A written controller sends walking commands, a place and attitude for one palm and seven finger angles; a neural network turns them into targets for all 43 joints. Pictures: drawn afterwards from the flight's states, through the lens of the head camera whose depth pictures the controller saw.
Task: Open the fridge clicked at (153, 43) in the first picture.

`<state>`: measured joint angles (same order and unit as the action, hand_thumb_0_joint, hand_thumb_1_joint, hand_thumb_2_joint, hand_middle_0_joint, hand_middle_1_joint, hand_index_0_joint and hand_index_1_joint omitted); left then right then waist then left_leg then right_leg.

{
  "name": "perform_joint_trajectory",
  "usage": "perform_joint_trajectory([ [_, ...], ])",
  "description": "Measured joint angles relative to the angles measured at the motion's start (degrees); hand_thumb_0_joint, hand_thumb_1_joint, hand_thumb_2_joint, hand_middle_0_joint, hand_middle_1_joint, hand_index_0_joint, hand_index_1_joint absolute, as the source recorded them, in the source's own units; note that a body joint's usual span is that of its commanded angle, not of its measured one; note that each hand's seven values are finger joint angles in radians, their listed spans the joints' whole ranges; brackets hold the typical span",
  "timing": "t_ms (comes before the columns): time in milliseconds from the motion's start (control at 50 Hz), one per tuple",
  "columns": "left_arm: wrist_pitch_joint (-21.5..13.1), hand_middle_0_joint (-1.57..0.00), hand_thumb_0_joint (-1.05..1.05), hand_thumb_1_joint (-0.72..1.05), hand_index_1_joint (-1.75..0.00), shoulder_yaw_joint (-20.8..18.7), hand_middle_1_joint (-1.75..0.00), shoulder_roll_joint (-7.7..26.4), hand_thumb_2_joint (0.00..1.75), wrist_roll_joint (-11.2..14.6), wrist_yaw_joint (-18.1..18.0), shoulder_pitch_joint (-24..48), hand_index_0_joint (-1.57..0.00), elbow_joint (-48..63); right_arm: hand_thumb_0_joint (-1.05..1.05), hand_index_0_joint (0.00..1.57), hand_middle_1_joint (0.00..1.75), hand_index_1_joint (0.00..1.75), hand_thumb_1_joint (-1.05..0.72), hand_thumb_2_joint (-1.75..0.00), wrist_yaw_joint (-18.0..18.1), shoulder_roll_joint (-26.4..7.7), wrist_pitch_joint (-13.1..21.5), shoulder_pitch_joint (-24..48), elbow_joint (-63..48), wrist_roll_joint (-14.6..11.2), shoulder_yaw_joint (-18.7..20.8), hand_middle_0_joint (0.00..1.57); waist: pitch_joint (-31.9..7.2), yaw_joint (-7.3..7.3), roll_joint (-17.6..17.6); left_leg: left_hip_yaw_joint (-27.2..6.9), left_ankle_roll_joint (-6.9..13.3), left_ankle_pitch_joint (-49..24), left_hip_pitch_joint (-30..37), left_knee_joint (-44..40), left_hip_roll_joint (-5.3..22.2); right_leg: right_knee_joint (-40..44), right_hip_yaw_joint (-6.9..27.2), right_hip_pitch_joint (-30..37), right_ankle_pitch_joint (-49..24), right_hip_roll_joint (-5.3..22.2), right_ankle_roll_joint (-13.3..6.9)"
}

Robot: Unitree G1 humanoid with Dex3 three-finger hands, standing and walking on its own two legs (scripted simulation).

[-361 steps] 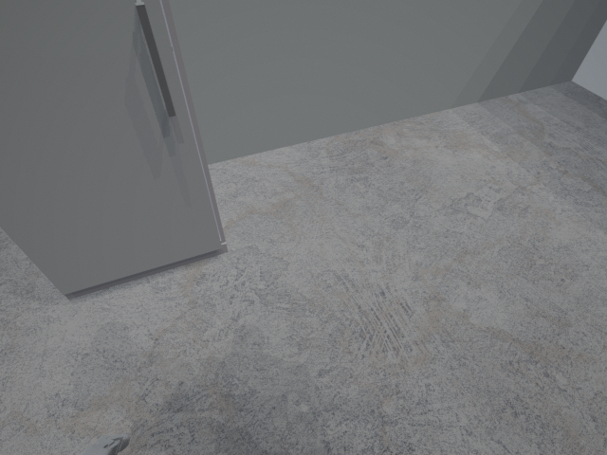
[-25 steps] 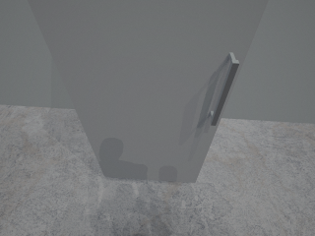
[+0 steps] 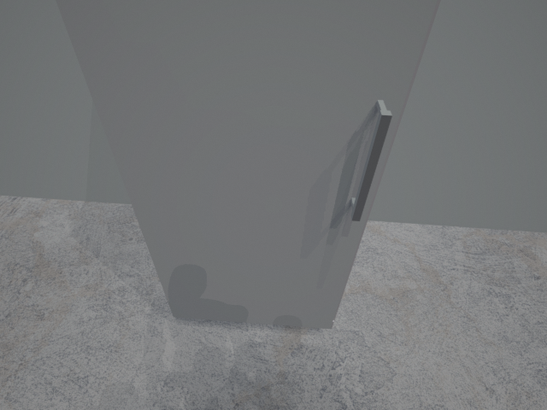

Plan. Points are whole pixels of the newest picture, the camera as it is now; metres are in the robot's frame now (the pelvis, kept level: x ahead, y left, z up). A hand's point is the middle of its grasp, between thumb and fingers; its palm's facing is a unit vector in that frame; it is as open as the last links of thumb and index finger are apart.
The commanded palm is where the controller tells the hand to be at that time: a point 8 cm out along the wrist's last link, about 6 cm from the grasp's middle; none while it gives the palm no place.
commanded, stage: come to a stop and stand still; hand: right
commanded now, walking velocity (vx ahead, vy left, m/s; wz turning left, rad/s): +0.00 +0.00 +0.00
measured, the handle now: (367, 166) +0.55 -0.15 +0.09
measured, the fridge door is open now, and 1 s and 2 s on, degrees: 0 0 0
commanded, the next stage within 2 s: look again from close up in 0.18 s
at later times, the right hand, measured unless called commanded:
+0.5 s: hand out of the picture -0.02 -0.17 -0.17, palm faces +0.04 +0.98 -0.18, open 7.4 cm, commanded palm none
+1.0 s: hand out of the picture -0.01 -0.15 -0.17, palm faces +0.06 +0.98 -0.16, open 7.4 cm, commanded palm none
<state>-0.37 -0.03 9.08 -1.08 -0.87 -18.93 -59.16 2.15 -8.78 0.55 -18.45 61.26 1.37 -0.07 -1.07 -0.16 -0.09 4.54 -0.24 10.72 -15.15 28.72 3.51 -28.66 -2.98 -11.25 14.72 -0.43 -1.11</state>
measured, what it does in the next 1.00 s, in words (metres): stands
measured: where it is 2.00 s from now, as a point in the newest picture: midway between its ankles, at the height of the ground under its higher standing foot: outside the picture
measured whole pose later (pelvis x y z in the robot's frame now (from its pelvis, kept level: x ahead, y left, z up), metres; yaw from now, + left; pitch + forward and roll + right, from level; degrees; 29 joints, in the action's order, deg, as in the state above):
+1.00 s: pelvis +0.00 +0.00 +0.00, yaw -1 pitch -2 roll +0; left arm -0.5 0.3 6.4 -0.7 -1.0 -18.8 -62.8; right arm 2.2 -7.1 0.6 -19.0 61.7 1.2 0.4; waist 1.3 -0.5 0.8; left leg 5.3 0.0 8.9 -14.5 25.8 3.1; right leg -26.5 -2.2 -11.3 13.1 -0.2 -0.7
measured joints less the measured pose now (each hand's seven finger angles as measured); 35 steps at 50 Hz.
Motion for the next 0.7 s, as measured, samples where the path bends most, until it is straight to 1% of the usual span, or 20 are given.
perform_joint_trajectory([
  [120, 0.0, -0.2, 0.0, 0.91, -0.3, 0.2, -0.3, 0.2, 0.9, 0.0, 0.2, -0.3, -0.2, 0.2, 0.0, 0.2, 0.29, 0.3, -0.91, -0.9, -0.1, -1.1, -0.1, 0.1, -1.3, 0.0, 0.3, 0.2, 0.1, -0.04, 0.2, 0.1, -0.1, -0.9, -0.2, -0.9, 0.3, 0.9, 0.1, -0.3, -1.0, -0.4, -0.2],
  [220, 0.1, -0.2, 0.0, 0.91, -0.3, 0.2, -0.3, 0.4, 0.9, 0.0, 0.3, -0.3, -0.2, -0.2, 0.0, 0.2, 0.29, 0.3, -0.91, -0.9, -0.2, -1.2, -0.2, -0.1, -1.4, -0.1, 0.4, 0.2, 0.7, -0.03, 0.3, 0.2, -0.1, -1.5, -0.5, -1.4, 0.3, 1.2, 0.2, -0.7, -1.5, -0.4, -0.2],
  [420, 0.1, -0.2, 0.0, 0.91, -0.3, 0.4, -0.3, -0.1, 0.9, 0.2, 0.2, -0.4, -0.2, -1.9, 0.0, 0.2, 0.29, 0.3, -0.91, -0.9, -0.3, 0.0, -0.2, -0.7, -0.2, -0.2, 0.0, 0.2, 1.7, -0.1, 0.6, 0.3, -0.1, -1.9, -0.3, -2.2, 0.1, 1.7, 0.4, -0.8, -1.8, -0.2, 0.0],
  [700, 0.0, -0.2, 0.0, 0.91, -0.3, 0.6, -0.3, -2.2, 0.9, 0.4, 0.0, 0.2, -0.2, -3.2, 0.0, 0.2, 0.29, 0.3, -0.91, -0.9, 0.0, 1.6, 0.1, -0.4, 0.4, -0.2, -0.1, 0.2, 2.2, -0.29, 0.9, 0.6, 0.1, -1.9, 0.2, -2.7, -0.2, 2.0, 0.6, -0.3, -1.8, 0.1, 0.3],
])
